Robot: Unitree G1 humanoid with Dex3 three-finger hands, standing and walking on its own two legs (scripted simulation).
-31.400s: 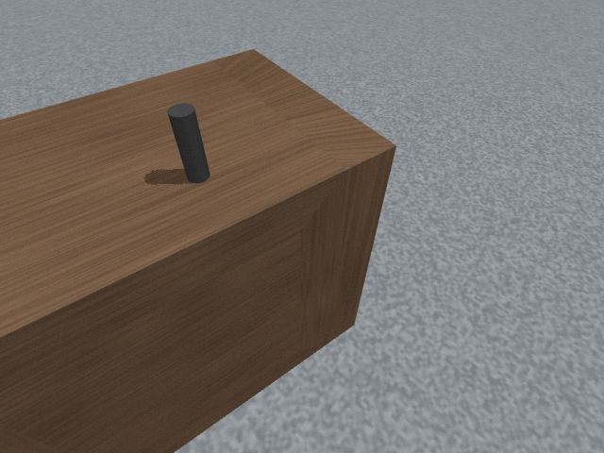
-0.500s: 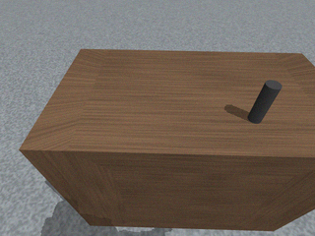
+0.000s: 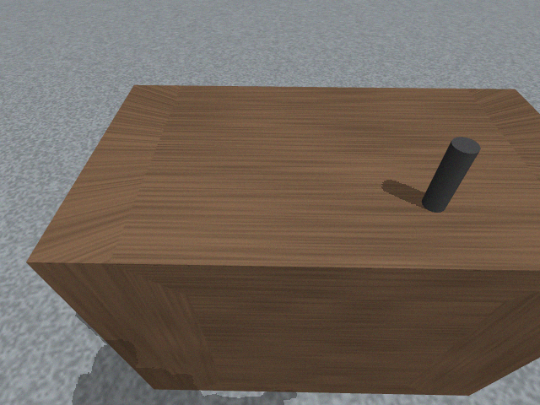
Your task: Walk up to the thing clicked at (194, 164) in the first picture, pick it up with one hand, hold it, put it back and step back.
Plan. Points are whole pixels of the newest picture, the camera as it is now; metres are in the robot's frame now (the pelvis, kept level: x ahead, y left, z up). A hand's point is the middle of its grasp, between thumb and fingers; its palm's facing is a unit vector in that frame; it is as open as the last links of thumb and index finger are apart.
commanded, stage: home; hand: right
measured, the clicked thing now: (448, 177) +0.46 -0.30 +0.09
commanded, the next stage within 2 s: stand in 0.02 s
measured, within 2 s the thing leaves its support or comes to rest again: neither
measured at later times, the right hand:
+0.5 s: hand out of the picture +0.06 -0.26 -0.16, palm faces -0.04 +0.94 -0.34, open 11.0 cm
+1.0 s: hand out of the picture +0.06 -0.26 -0.16, palm faces -0.03 +0.94 -0.34, open 7.4 cm
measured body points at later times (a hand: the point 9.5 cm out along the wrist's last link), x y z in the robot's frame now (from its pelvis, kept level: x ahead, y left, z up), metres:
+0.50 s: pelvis +0.00 +0.00 +0.00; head +0.00 -0.01 +0.45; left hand +0.06 +0.30 -0.13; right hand +0.06 -0.31 -0.13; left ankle -0.02 +0.14 -0.75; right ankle +0.02 -0.11 -0.75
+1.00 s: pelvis +0.00 +0.00 +0.00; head +0.00 -0.01 +0.45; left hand +0.08 +0.30 -0.13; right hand +0.06 -0.31 -0.13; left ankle -0.02 +0.14 -0.75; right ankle +0.02 -0.11 -0.75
